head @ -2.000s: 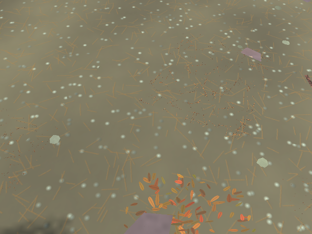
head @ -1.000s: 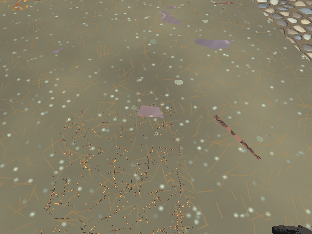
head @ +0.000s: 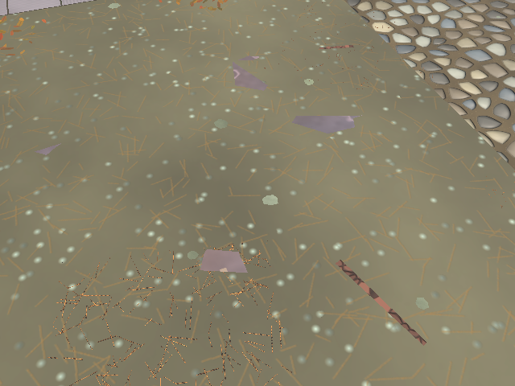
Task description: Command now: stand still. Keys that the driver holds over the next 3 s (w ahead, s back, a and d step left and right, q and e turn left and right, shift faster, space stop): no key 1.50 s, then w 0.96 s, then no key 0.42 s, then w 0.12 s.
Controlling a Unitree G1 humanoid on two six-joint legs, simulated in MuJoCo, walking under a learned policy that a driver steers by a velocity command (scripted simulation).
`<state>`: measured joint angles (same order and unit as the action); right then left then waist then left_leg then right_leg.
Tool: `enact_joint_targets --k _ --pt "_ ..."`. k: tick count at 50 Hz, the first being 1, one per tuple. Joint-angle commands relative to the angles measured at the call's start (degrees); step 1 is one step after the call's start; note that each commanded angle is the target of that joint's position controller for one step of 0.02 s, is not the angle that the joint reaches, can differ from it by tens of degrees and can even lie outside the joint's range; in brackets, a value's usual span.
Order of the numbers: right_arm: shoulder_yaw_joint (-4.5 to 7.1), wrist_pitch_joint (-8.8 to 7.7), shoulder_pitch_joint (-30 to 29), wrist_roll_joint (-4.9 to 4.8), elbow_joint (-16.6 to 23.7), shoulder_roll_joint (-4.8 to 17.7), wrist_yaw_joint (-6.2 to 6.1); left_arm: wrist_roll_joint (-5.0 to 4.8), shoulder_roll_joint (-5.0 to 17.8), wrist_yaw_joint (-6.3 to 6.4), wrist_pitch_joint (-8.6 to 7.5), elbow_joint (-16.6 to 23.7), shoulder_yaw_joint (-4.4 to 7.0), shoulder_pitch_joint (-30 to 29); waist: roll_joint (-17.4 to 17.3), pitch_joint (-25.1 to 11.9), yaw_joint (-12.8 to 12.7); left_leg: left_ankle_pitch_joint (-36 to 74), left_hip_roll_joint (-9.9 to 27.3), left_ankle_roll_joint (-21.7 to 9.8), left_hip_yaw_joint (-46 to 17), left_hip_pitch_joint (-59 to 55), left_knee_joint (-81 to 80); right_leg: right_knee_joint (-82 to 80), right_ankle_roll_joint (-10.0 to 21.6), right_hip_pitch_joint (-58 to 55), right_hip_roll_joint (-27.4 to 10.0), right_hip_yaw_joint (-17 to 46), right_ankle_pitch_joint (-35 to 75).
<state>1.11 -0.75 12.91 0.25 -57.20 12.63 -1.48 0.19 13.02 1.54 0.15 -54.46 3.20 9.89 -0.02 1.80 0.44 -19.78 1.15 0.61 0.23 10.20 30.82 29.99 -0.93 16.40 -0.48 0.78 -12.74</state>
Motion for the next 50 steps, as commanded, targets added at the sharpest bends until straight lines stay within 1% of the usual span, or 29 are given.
enact_joint_targets --k 1,11,25,36,50 --pt "1.25 -0.29 2.1 -0.08 1.1 6.7 -0.18 -0.13 5.6 0.4 -0.3 1.1 1.03 -0.6 0.0 -2.8 0.2 13.5 1.9 -1.3 -1.6 4.5 -6.3 -1.9 2.2 -7.7 -1.6 1.4 15.5" --pt "0.97 -0.1 2.8 -0.01 -0.8 5.8 -0.16 -0.25 5.9 0.97 0.49 -3.4 0.84 -1.3 -0.4 -1.3 -0.1 13.2 1.3 -1.3 -1.0 4.0 -7.7 -2.9 1.7 -8.2 -1.6 1.2 13.8" --pt "0.47 -0.18 5.4 0.08 -2.8 4.7 -0.44 -0.24 5.2 1.11 0.66 -7.9 0.25 -1.1 -0.4 0.4 -0.5 8.3 0.8 -1.3 -0.7 4.7 -9.6 -4.6 1.2 -7.4 -1.4 0.9 9.6" --pt "0.1 -0.26 8.1 0.01 -3.6 3.7 -0.55 -0.28 4.5 1.22 0.62 -9.8 -0.32 0.6 -0.2 1.2 -0.6 6.9 0.6 -1.4 -0.5 5.2 -10.1 -5.1 1.1 -6.6 -1.3 0.8 8.1" --pt "-0.15 -0.32 10.8 -0.11 -4.1 2.7 -0.59 -0.38 3.8 1.35 0.58 -10.6 -0.86 2.6 -0.2 1.5 -0.6 7.6 0.4 -1.4 -0.3 5.3 -10.1 -5.0 1.1 -6.2 -1.2 0.7 8.3"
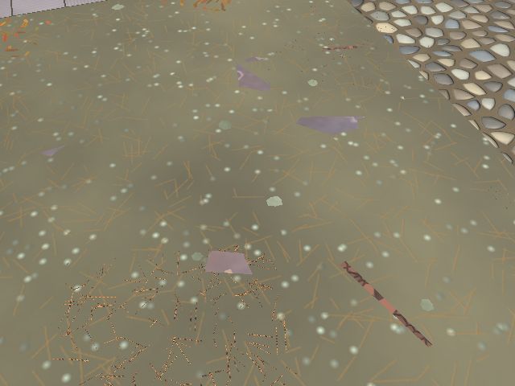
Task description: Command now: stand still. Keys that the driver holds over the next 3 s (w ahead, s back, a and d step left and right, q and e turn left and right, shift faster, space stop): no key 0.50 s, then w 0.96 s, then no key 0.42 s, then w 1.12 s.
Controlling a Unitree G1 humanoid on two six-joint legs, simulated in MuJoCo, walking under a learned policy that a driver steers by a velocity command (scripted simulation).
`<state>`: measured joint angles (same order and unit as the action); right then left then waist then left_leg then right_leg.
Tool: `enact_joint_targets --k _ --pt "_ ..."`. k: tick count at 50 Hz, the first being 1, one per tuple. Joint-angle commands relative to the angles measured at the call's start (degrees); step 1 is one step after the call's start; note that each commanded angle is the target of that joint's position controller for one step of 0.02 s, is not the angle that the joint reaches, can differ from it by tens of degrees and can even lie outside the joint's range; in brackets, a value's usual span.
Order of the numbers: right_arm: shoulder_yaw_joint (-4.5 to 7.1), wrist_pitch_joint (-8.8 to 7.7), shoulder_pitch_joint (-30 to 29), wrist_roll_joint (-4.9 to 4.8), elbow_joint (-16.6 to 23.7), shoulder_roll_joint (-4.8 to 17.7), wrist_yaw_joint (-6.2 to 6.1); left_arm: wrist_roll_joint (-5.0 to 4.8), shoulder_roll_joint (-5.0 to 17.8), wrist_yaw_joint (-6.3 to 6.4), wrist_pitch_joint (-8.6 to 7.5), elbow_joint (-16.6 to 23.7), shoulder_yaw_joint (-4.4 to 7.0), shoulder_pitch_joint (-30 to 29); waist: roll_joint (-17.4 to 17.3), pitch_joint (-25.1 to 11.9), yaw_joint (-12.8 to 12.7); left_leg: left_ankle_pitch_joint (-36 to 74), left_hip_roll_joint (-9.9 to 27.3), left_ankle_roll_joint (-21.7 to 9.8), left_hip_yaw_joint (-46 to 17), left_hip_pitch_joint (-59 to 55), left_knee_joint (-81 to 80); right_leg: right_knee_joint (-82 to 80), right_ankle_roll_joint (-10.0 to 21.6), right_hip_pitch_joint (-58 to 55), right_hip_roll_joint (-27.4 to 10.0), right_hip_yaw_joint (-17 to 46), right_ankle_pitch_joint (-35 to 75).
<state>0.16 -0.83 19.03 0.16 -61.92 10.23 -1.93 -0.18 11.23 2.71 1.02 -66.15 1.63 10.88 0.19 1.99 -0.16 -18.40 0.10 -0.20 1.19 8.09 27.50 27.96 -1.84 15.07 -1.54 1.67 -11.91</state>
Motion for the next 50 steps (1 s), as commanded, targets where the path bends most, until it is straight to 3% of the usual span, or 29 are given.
enact_joint_targets --k 1,25,26,28,30,31,32,34,36,37,38,39,40,41,42,44,45,47,50 --pt "0.8 -0.25 4.8 -0.03 0.6 5.1 -0.15 -0.02 5.5 0.18 -0.3 1.1 0.68 1.8 -0.4 1.3 0.0 6.3 1.4 -0.6 -1.2 7.4 -6.7 -3.0 2.0 -4.8 -0.2 -0.2 7.5" --pt "0.77 -0.37 7.5 -0.16 0.6 4.0 -0.22 -0.15 4.8 0.36 -0.3 1.3 0.44 4.1 -0.5 1.7 0.0 7.5 1.3 -0.7 -1.1 7.3 -6.5 -2.6 1.9 -4.7 -0.1 -0.3 8.4" --pt "0.74 -0.28 8.6 -0.19 0.0 3.6 -0.3 -0.13 4.1 0.37 -0.25 0.8 0.29 5.0 -0.8 0.4 0.1 1.7 0.9 -0.9 -0.8 6.7 -7.0 -2.2 1.9 -5.2 0.8 -1.3 3.0" --pt "1.72 0.06 8.4 -0.9 0.5 6.4 -0.75 -0.67 4.4 0.43 -0.35 0.9 0.61 5.1 -3.9 3.1 0.5 -18.0 2.3 -3.8 -4.1 8.6 -9.1 2.8 2.4 -0.4 4.2 -5.1 -14.7" --pt "2.86 -0.39 10.3 -1.62 1.1 9.6 -0.9 -0.62 3.4 -0.12 -1.79 3.1 0.52 1.6 -9.0 7.6 2.3 -31.3 10.7 -8.8 -15.6 8.3 -15.5 11.6 3.1 9.0 4.4 -6.7 -16.5" --pt "3.71 -0.93 10.4 -1.91 1.4 11.6 -0.85 -0.72 2.3 -0.7 -2.9 4.2 0.22 0.1 -11.5 9.8 2.7 -32.1 16.3 -12.0 -22.7 9.1 -18.3 17.2 3.9 11.6 2.1 -5.3 -13.2" --pt "3.86 -1.53 9.3 -1.72 1.9 11.4 -0.8 -1.07 2.3 -1.32 -3.93 5.0 0.24 -0.6 -11.2 11.3 2.2 -29.6 19.3 -13.7 -25.9 8.6 -19.4 20.1 4.9 14.7 -0.1 -3.7 -13.2" --pt "3.76 -2.32 6.5 -1.76 3.2 9.9 -0.36 -1.89 2.9 -2.25 -5.56 5.9 0.49 0.2 -9.8 11.5 0.4 -21.1 18.6 -12.3 -23.0 5.9 -17.3 15.5 6.8 15.3 -2.1 -2.4 -16.7" --pt "3.72 -2.11 2.9 -2.56 4.4 9.6 0.15 -1.97 3.1 -2.66 -6.35 2.3 1.31 9.0 -6.4 7.8 -3.8 -13.7 12.1 -8.5 -13.0 11.8 -10.8 1.0 6.7 -3.2 2.0 -7.1 -7.2" --pt "3.58 -2.26 2.0 -2.37 5.1 9.4 0.3 -1.43 4.4 -2.74 -6.22 0.0 2.24 14.7 -3.8 5.3 -5.6 -5.8 8.4 -6.9 -8.7 15.7 -3.6 -0.5 6.0 -12.0 3.0 -5.9 -3.3" --pt "2.72 -2.81 -0.1 -1.6 6.5 6.8 0.67 -1.19 8.7 -2.43 -6.26 -1.2 3.7 23.2 8.0 1.5 -8.8 0.2 2.3 -3.4 -0.7 22.7 17.2 -8.1 9.0 -20.5 -7.4 10.3 -8.0" --pt "1.89 -4.02 0.3 -1.95 8.8 3.0 0.43 -0.99 14.1 -3.16 -6.97 -1.1 4.38 29.1 19.8 -2.2 -8.9 -11.8 -3.9 -2.1 -0.4 34.3 34.1 -18.9 17.1 -26.5 -19.7 37.4 -15.6" --pt "2.3 -4.94 -0.2 -3.14 9.0 4.6 0.64 -0.19 10.4 -3.18 -7.97 0.0 2.9 23.9 11.7 0.8 -5.7 -11.3 -0.2 -3.4 -6.8 38.5 44.7 -19.6 18.7 -22.5 -22.5 41.2 -19.6" --pt "2.43 -5.56 -1.3 -3.57 9.3 5.5 1.25 -0.49 7.4 -3.2 -8.48 2.0 2.01 18.2 6.8 4.5 -3.7 -5.3 2.6 -5.0 -7.7 41.5 47.6 -18.9 16.8 -19.7 -20.5 33.5 -18.0" --pt "2.74 -5.96 -1.5 -3.01 8.8 6.1 1.51 -0.48 6.2 -3.53 -8.52 3.3 1.37 14.4 4.0 4.9 -2.2 0.5 4.9 -5.7 -6.7 40.6 46.0 -19.4 14.5 -17.7 -17.3 25.3 -13.1" --pt "4.14 -5.99 -2.9 -1.94 8.8 8.5 1.84 -0.12 3.9 -3.78 -7.83 4.0 0.4 13.3 3.6 4.7 -1.1 6.9 7.3 -5.4 -4.6 37.0 39.6 -19.8 11.1 -15.8 -12.1 13.4 1.1" --pt "4.25 -5.58 -3.0 -1.94 8.6 7.8 2.25 0.06 3.4 -3.51 -7.42 3.6 0.14 15.2 4.4 3.9 -1.2 8.2 7.3 -4.8 -3.3 35.7 37.9 -19.8 10.6 -15.9 -10.7 9.9 6.6" --pt "3.91 -4.69 -5.6 -1.74 9.5 5.6 2.7 0.21 4.9 -2.69 -6.92 3.2 0.16 18.1 3.8 3.9 -1.5 10.0 7.4 -3.0 -1.5 36.6 34.7 -20.1 11.4 -15.9 -10.1 6.6 13.9" --pt "2.96 -4.49 -15.3 -1.54 13.5 4.0 2.78 0.56 7.0 -1.7 -6.39 4.5 0.32 17.7 2.7 6.0 -2.7 15.0 6.7 -1.2 -0.3 36.9 22.0 -22.0 12.1 -13.0 -9.9 4.0 15.5"
Over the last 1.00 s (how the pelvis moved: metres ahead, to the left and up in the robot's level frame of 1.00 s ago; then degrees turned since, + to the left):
0.00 0.01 0.00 0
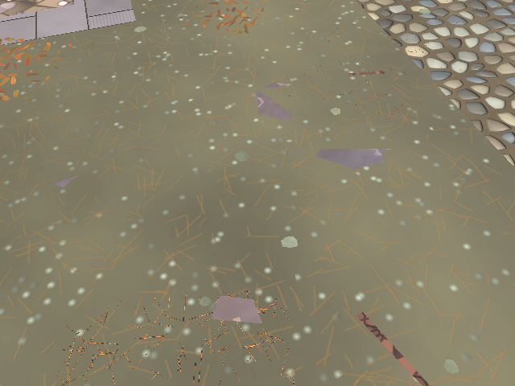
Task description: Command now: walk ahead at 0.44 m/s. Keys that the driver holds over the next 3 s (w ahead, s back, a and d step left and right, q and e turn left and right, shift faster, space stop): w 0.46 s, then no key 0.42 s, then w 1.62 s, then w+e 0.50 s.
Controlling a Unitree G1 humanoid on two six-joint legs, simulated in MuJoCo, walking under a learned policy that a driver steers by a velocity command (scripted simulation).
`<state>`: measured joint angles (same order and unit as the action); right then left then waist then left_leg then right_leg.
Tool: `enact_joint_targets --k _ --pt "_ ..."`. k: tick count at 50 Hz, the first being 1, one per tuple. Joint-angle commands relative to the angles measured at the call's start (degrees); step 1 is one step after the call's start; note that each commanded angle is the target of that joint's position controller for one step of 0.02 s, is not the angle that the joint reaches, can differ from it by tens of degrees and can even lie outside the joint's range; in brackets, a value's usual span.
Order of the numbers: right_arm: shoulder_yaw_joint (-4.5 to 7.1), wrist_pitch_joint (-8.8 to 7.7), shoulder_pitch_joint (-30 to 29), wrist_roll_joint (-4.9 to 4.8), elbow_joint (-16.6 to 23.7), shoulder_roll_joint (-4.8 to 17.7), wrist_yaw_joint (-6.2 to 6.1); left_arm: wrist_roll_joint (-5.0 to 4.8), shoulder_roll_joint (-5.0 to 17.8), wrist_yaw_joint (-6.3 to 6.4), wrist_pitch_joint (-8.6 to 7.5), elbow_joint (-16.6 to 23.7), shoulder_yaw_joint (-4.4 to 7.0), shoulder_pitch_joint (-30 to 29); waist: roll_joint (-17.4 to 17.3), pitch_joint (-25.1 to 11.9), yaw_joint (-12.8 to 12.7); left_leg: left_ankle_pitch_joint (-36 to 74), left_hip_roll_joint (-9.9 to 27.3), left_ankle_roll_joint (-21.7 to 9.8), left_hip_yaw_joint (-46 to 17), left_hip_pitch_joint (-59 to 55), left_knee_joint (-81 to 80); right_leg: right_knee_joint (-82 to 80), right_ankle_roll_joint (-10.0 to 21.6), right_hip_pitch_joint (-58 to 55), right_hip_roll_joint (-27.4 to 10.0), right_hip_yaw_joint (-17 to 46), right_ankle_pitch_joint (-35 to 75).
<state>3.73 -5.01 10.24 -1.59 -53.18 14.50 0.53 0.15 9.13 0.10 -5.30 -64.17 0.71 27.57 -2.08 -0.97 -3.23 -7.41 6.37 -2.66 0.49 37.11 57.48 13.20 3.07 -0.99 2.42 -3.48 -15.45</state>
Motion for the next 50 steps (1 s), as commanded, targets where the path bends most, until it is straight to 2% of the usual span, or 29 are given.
enact_joint_targets --k 1,4,7,9,10,11,12,13,14,15,16,17,18,20,24,27,29,32,34,36,37,38,39,40,41,42,45,48,50 --pt "-0.91 -0.44 -9.4 0.17 5.8 -0.5 0.48 0.21 9.7 1.11 0.04 2.9 1.33 1.1 5.5 9.4 -0.2 6.1 -0.4 1.5 1.3 6.1 -12.4 -7.9 7.0 4.2 -13.4 8.2 18.6" --pt "-1.25 -0.66 -14.7 -0.22 7.7 0.2 1.25 -0.46 10.7 1.33 0.06 2.7 1.82 3.7 6.3 10.5 -1.2 9.2 -2.2 1.0 2.8 2.7 -20.2 -9.0 7.3 3.5 -14.4 6.7 17.9" --pt "-1.17 -1.13 -17.2 -0.36 9.3 1.4 2.19 -1.08 11.0 1.41 0.34 2.5 2.36 3.9 6.5 10.7 0.0 8.1 -2.9 -1.4 2.0 1.5 -24.9 -6.4 6.4 -2.2 -16.6 5.6 23.2" --pt "-0.12 -1.44 -13.4 -0.28 8.9 3.8 2.46 -0.74 12.4 1.41 0.76 3.1 2.97 2.2 8.4 6.3 3.4 5.2 -5.4 -3.3 3.2 -6.0 -25.6 0.2 5.1 -5.6 -17.3 4.5 40.2" --pt "0.95 -1.42 -7.4 -0.33 7.4 5.8 2.27 -0.39 13.1 1.37 1.22 3.4 3.24 1.2 9.7 1.8 6.8 3.7 -7.6 -4.5 4.4 -13.9 -24.9 7.6 4.3 -6.0 -16.8 3.4 50.6" --pt "2.37 -1.17 2.8 -0.5 4.3 8.3 1.87 -0.12 12.7 1.27 1.67 4.0 3.05 0.1 9.6 -4.0 11.8 3.8 -8.9 -6.1 5.1 -27.3 -25.4 19.7 2.7 -1.9 -14.3 1.7 54.3" --pt "3.55 -0.79 13.1 0.16 1.9 12.3 1.18 0.55 10.8 1.02 1.65 5.5 2.18 -0.2 4.2 -11.5 15.0 0.4 1.5 -9.6 -7.5 -45.9 -24.4 38.1 1.0 12.6 -11.2 0.5 37.2" --pt "3.99 -0.81 17.0 1.26 0.3 16.0 1.64 -0.08 0.3 0.0 0.22 5.8 -0.5 8.6 -13.4 -22.8 9.1 -14.7 16.5 -20.0 -39.3 -63.5 -34.3 59.9 -2.1 32.5 1.1 4.4 -10.8" --pt "2.46 -0.94 15.1 1.09 0.3 10.3 1.66 -1.88 6.0 -0.36 -1.74 5.7 0.82 3.5 -9.1 -20.4 11.0 -18.4 15.1 -17.6 -46.0 -60.7 -42.0 67.4 -0.6 38.7 -0.3 12.4 -15.5" --pt "1.69 -1.3 8.9 0.82 0.9 7.9 1.55 -3.36 9.7 -0.36 -2.69 8.4 1.86 -3.2 -7.2 -9.8 9.4 -13.9 13.6 -14.4 -36.1 -51.9 -42.4 68.7 0.4 43.4 -3.3 10.4 -11.6" --pt "0.97 -1.66 3.0 0.94 2.3 6.0 1.65 -3.09 10.5 0.22 -3.04 9.4 2.02 -6.7 -0.4 -5.7 7.3 -5.4 11.8 -12.7 -27.7 -41.8 -43.4 65.8 0.8 40.6 -6.7 9.3 -5.6" --pt "0.54 -2.0 0.1 1.52 2.5 4.4 1.97 -2.19 10.4 0.79 -2.66 9.4 2.69 -7.9 1.6 -2.8 5.1 1.1 9.7 -11.6 -21.3 -33.6 -44.6 62.4 0.7 37.3 -8.8 8.4 -2.4" --pt "0.1 -2.26 -0.8 2.11 2.0 3.0 2.18 -1.7 9.4 0.98 -1.72 9.2 2.94 -6.1 0.3 -2.3 2.9 2.8 7.6 -10.8 -16.9 -28.8 -46.1 60.0 0.9 33.1 -10.6 8.9 -0.5" --pt "-0.04 -2.32 0.7 1.88 0.5 2.7 2.15 -1.65 7.1 1.17 -0.19 9.0 2.98 -4.5 -1.3 -0.5 1.4 3.3 6.0 -11.4 -12.8 -24.5 -49.1 56.0 0.7 31.0 -11.4 8.1 -0.2" --pt "0.42 -2.16 4.6 1.93 -1.0 6.0 0.39 -0.67 8.5 1.41 0.67 12.5 3.62 -13.7 -0.1 4.3 2.2 8.5 5.9 -12.1 -9.1 -23.7 -52.0 44.6 -1.9 39.1 -12.4 6.8 8.2" --pt "0.15 -1.27 6.0 2.11 -1.3 6.2 -0.5 -0.16 6.9 0.89 0.13 13.9 3.08 -18.7 -0.6 3.8 3.1 25.7 2.6 -9.3 -1.6 -23.6 -48.8 30.5 -2.7 34.9 -9.6 4.0 17.2" --pt "0.12 -0.83 8.7 1.8 -2.2 7.0 -0.77 -0.29 6.3 0.41 0.06 14.6 2.66 -22.7 -1.1 2.6 5.0 27.0 1.6 -8.1 0.3 -24.7 -47.2 24.5 -2.9 31.0 -7.0 2.1 22.1" --pt "-0.06 0.11 10.2 1.41 -3.6 6.8 -1.06 -0.47 7.3 -0.21 0.24 15.5 2.57 -25.5 -2.1 1.9 5.8 27.0 3.6 -7.6 -0.9 -30.5 -43.5 19.3 -2.0 30.0 -5.6 3.0 21.8" --pt "0.18 0.73 9.2 1.15 -3.9 7.2 -1.32 -0.08 9.1 -0.62 -0.13 15.6 3.03 -24.7 -2.8 0.6 4.4 27.9 5.1 -6.6 -2.7 -34.3 -39.1 16.5 -0.5 28.2 -5.0 3.8 18.0" --pt "0.18 1.16 8.1 0.95 -3.8 6.9 -1.52 0.68 12.2 -0.48 -0.72 12.8 4.34 -16.9 -0.9 -3.3 0.7 28.9 1.8 -3.8 -2.0 -35.2 -29.4 9.9 1.6 17.5 -3.5 2.6 26.2" --pt "-0.33 0.99 10.0 1.91 -3.3 5.7 -1.59 1.47 15.9 -0.14 -0.88 11.7 5.15 -11.5 3.5 -9.3 0.1 17.7 -2.0 -1.3 0.2 -29.7 -19.0 13.2 4.0 5.4 -10.4 8.6 50.4" --pt "-2.38 0.7 19.8 2.49 -5.4 -1.3 -1.11 1.92 16.3 0.08 -0.13 11.0 4.75 -9.4 15.1 -17.4 3.6 -15.0 -7.6 2.3 0.8 -14.8 -3.0 16.7 14.4 -12.5 -23.3 21.7 64.4" --pt "-2.14 1.08 19.4 1.57 -6.3 0.6 -0.91 0.84 11.2 -0.29 0.53 10.7 3.39 -8.4 14.5 -21.2 2.1 -32.7 -8.0 3.8 -3.8 -12.2 4.7 13.5 17.1 -11.5 -25.4 27.6 56.8" --pt "-1.04 1.75 15.4 0.46 -5.2 4.6 -0.94 0.09 10.6 -0.64 0.78 11.3 3.03 -11.7 10.8 -16.5 2.2 -32.4 -6.0 3.9 -5.4 -9.7 8.0 10.5 15.0 -5.1 -23.0 25.5 41.8" --pt "-0.72 2.69 11.0 0.15 -4.3 5.1 -1.56 0.19 10.5 -0.54 1.01 12.3 2.83 -16.5 7.1 -11.4 2.9 -29.3 -4.2 4.2 -4.7 -8.3 7.8 7.9 12.5 1.7 -20.9 23.1 30.1" --pt "-0.38 3.75 8.5 0.53 -4.1 4.9 -2.18 0.52 9.8 -0.38 1.17 13.1 2.39 -20.4 5.5 -6.9 3.8 -26.8 -2.9 4.6 -4.3 -8.9 4.9 5.0 11.0 9.3 -19.3 20.5 21.8" --pt "-0.51 5.49 9.8 1.24 -4.9 2.4 -3.38 1.56 10.7 0.22 2.06 12.9 2.83 -23.6 9.5 -4.4 6.0 -20.6 -2.8 4.8 -1.6 -18.6 -7.3 -0.5 8.6 21.4 -14.2 14.5 4.4" --pt "0.04 4.92 9.7 1.27 -5.3 3.8 -3.24 -0.39 14.5 1.03 2.58 12.3 4.41 -20.9 11.6 -5.1 5.3 -16.7 -4.6 2.9 1.5 -20.7 -11.8 -5.2 9.2 21.5 -15.1 16.8 -13.2" --pt "0.25 4.22 8.9 1.44 -5.6 3.7 -2.89 -1.2 14.3 1.49 2.58 12.4 4.71 -21.2 10.7 -3.5 6.0 -14.4 -4.5 1.1 2.1 -22.2 -15.6 -6.7 8.5 23.0 -15.7 17.3 -17.0"
Over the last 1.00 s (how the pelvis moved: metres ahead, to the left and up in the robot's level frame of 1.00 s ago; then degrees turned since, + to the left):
0.14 -0.04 0.01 0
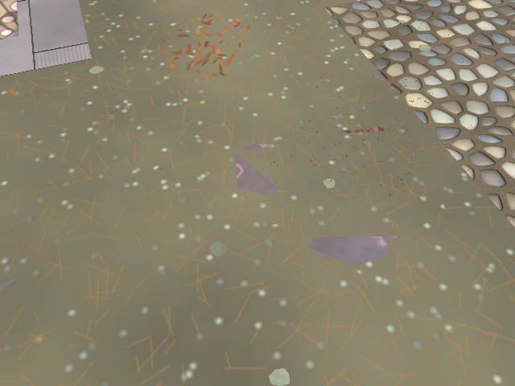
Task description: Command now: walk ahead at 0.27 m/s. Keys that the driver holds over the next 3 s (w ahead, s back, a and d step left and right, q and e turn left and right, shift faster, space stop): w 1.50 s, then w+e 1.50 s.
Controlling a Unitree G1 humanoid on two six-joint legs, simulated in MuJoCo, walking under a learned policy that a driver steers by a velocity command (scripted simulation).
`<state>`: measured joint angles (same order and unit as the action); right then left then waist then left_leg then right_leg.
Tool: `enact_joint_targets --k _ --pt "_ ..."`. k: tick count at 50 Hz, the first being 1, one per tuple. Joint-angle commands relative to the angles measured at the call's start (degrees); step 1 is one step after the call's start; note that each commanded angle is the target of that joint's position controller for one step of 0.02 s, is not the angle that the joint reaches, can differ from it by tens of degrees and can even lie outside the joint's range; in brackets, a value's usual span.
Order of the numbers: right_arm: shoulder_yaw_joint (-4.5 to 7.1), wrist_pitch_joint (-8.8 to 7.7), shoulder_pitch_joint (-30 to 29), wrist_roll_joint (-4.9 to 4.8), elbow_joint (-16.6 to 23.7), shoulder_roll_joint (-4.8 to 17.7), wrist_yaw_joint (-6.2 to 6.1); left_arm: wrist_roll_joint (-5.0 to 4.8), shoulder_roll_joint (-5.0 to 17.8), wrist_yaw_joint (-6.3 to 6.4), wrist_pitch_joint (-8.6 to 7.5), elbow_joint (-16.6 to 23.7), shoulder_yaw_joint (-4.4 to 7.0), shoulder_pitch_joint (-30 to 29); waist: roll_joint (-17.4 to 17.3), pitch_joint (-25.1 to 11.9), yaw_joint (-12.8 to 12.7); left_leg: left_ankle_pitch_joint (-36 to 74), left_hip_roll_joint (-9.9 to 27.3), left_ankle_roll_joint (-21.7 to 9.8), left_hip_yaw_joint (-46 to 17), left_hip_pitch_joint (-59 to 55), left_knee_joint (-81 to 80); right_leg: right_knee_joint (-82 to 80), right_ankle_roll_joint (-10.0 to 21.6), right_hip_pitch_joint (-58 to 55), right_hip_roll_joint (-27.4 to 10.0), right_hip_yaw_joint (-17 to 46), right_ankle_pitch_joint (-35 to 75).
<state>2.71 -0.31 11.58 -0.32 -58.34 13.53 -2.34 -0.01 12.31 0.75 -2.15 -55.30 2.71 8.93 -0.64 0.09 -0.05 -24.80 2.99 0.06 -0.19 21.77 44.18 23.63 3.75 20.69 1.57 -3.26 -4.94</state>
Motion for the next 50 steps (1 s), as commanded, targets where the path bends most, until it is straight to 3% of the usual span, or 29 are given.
enact_joint_targets --k 1,4,5,6,7,8,9,11,13,17,21,23,25,26,27,28,29,30,31,32,34,36,39,43,47,50 --pt "1.24 -0.85 7.9 0.31 -1.0 4.0 0.16 -1.42 10.8 0.95 -0.54 3.6 2.8 -3.0 8.6 -3.8 3.5 4.8 -1.3 -2.6 3.3 -8.7 -5.4 -17.1 7.2 2.4 -14.5 16.3 -28.3" --pt "1.25 -1.63 12.3 0.9 -3.6 2.7 0.57 -2.29 8.4 1.06 -0.14 4.2 2.59 -5.1 5.5 -1.1 6.4 5.9 -2.0 -6.2 4.1 -15.6 -18.1 -12.0 3.5 6.6 -10.3 11.3 -30.0" --pt "1.51 -2.02 16.3 1.11 -4.6 4.4 0.51 -2.12 5.6 0.87 -0.18 5.5 1.89 -7.1 -1.5 -0.4 7.4 -1.7 4.8 -8.7 -5.5 -19.1 -25.8 -0.9 1.1 11.8 -6.7 7.3 -26.9" --pt "2.56 -2.33 18.6 0.24 -4.7 9.1 0.39 -2.14 2.6 0.6 -0.81 6.9 1.29 -8.7 -12.9 1.7 7.3 -14.2 15.3 -12.9 -22.2 -21.8 -35.2 15.5 -1.8 21.9 0.1 -1.3 -21.6" --pt "3.3 -3.3 16.2 0.84 -3.9 12.6 0.34 -1.96 4.7 0.36 -1.8 7.7 1.76 -9.1 -15.5 6.2 6.1 -20.2 20.6 -16.1 -33.1 -18.2 -39.7 23.6 -0.6 27.9 -1.0 3.4 -20.2" --pt "2.64 -4.59 11.9 0.99 -2.3 9.8 0.11 -2.13 6.9 -0.12 -2.44 6.8 2.34 -7.2 -11.5 7.1 3.3 -15.9 19.0 -14.4 -30.3 -18.5 -39.2 27.6 -0.1 29.7 -3.2 6.6 -15.0" --pt "2.21 -5.38 10.0 0.53 -1.7 7.7 0.38 -1.8 7.8 -0.47 -2.65 5.6 2.69 -5.3 -9.3 6.1 1.9 -9.5 16.4 -12.0 -25.1 -20.3 -38.4 28.5 -0.1 30.2 -3.8 6.6 -11.3" --pt "1.91 -5.79 10.3 -0.33 -1.2 6.3 0.94 -0.86 7.4 -0.52 -2.85 4.9 2.92 -6.2 -6.2 4.4 2.2 -0.1 13.9 -9.6 -17.9 -21.9 -38.3 27.4 -0.9 28.8 -5.3 5.6 -6.3" --pt "1.52 -5.79 13.0 -0.02 -1.8 5.1 0.97 -0.77 5.3 -0.88 -2.81 5.0 2.55 -8.0 -5.8 3.4 2.9 7.7 11.7 -9.2 -12.5 -21.3 -38.3 24.9 -2.1 25.5 -5.3 3.7 -1.5" --pt "1.9 -5.3 15.7 0.13 -1.8 7.1 0.77 -1.46 2.9 -1.59 -2.69 6.7 1.33 -14.4 -6.6 4.9 5.2 14.4 9.8 -9.1 -6.5 -18.1 -38.3 14.1 -3.3 18.2 -4.3 1.0 2.9" --pt "2.54 -4.84 18.2 -0.71 -2.7 8.2 1.05 -1.97 3.8 -2.53 -2.82 8.3 0.82 -17.9 -7.5 6.8 6.5 16.9 11.5 -9.6 -5.6 -19.6 -36.3 8.2 -2.4 14.2 -3.8 -0.3 0.7" --pt "3.02 -4.45 17.9 -1.15 -3.0 8.7 1.15 -1.98 5.1 -2.86 -3.01 8.8 1.02 -17.2 -8.3 7.0 5.1 20.6 13.3 -9.2 -5.8 -21.0 -34.1 5.9 -0.7 11.1 -3.5 -0.3 -1.8" --pt "3.27 -4.15 15.1 -1.33 -2.3 9.1 1.13 -1.75 7.8 -2.65 -3.11 6.5 2.49 -8.3 -8.3 2.5 -0.5 37.4 12.2 -7.5 -3.2 -20.0 -25.3 4.0 1.5 -1.9 -1.1 -1.8 -1.8" --pt "2.92 -4.12 13.8 -1.16 -1.7 8.0 1.16 -1.88 10.7 -2.23 -3.09 3.4 4.12 1.8 -6.3 -3.7 -5.0 44.2 9.2 -5.8 -0.2 -16.1 -14.0 3.9 3.3 -15.3 -1.0 -1.2 -1.2" --pt "2.03 -4.29 12.8 0.09 0.3 6.0 1.28 -1.17 15.4 -1.51 -2.93 1.2 5.52 13.3 2.4 -13.2 -9.1 29.9 5.8 -3.2 2.8 -2.6 6.0 4.8 7.2 -33.6 -13.2 13.1 -2.6" --pt "0.0 -5.72 17.3 -0.42 1.5 -1.8 1.56 -0.56 18.3 -1.98 -2.62 0.1 5.5 16.2 18.5 -20.1 -6.0 -6.1 -4.5 -0.5 0.8 16.2 24.3 -5.6 15.2 -46.0 -25.0 40.5 -15.9" --pt "1.38 -7.04 13.8 -1.91 1.2 3.5 1.86 -0.56 13.5 -2.16 -2.9 0.5 4.06 13.6 12.9 -16.1 -6.5 -6.6 -1.6 -1.7 -6.1 21.9 32.6 -8.5 13.8 -41.3 -23.9 42.2 -19.7" --pt "2.04 -7.73 9.6 -2.59 2.6 6.0 2.07 -0.76 10.3 -2.2 -3.18 1.8 3.06 8.2 10.4 -9.1 -5.2 -1.7 1.4 -3.2 -4.9 24.9 33.9 -8.5 11.5 -34.4 -22.0 33.4 -15.7" --pt "2.25 -7.71 7.5 -2.25 2.7 6.1 1.67 -0.6 8.3 -2.43 -3.37 2.8 2.39 3.8 5.4 -5.7 -3.4 3.8 4.0 -3.5 -3.7 22.0 31.8 -9.8 10.0 -26.2 -19.5 26.4 -9.6" --pt "2.69 -7.33 6.6 -1.42 2.9 5.4 1.22 -0.11 6.8 -2.71 -3.55 3.2 1.96 1.2 3.9 -2.9 -1.7 7.3 5.5 -3.5 -3.4 19.4 28.3 -11.4 9.4 -19.6 -17.3 21.6 -5.4" --pt "2.81 -5.88 8.4 -1.2 2.8 3.0 1.0 0.31 5.0 -2.67 -3.79 2.1 1.38 1.3 5.5 -1.6 0.8 9.9 6.9 -3.5 -3.6 14.4 24.3 -14.1 9.1 -13.6 -15.1 16.4 -1.4" --pt "2.92 -4.94 6.3 -1.05 4.0 2.6 0.89 0.15 6.4 -2.01 -4.1 0.9 1.54 3.4 4.7 0.7 1.5 11.8 7.2 -2.6 -3.0 15.9 20.1 -16.0 9.8 -11.4 -14.9 13.9 2.3" --pt "2.87 -4.75 -0.9 -0.14 6.9 3.0 1.26 0.2 8.3 -0.84 -3.96 0.1 1.83 6.3 3.2 2.8 0.6 20.1 6.9 -1.1 -2.6 20.4 9.6 -17.2 9.7 -12.2 -14.6 11.3 5.7" --pt "1.82 -5.01 -10.0 -0.43 9.5 2.0 2.52 -0.35 9.2 -0.3 -3.74 -0.6 1.93 9.9 3.3 4.5 -1.9 30.2 4.0 -1.1 0.2 16.7 -4.9 -18.1 7.9 -12.2 -12.5 6.8 6.2" --pt "1.16 -5.22 -16.5 -0.95 12.0 2.5 3.85 -1.05 9.8 -0.13 -3.05 -2.6 2.25 14.7 3.0 6.2 -3.8 29.3 2.6 -2.1 0.2 17.5 -11.6 -15.8 7.4 -19.7 -15.0 6.4 6.0" --pt "1.46 -5.58 -16.6 -1.14 13.2 4.4 4.68 -1.18 10.9 0.07 -2.17 -3.1 2.84 14.9 4.2 4.9 -2.3 23.1 1.2 -4.1 0.8 14.5 -14.3 -11.4 6.1 -25.2 -17.2 6.6 13.4"
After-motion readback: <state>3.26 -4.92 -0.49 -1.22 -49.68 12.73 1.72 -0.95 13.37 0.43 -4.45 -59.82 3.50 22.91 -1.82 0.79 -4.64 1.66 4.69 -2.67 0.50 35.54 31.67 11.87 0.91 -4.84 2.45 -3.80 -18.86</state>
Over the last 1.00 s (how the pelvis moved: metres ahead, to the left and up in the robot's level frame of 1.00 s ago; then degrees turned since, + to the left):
0.46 0.02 -0.01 1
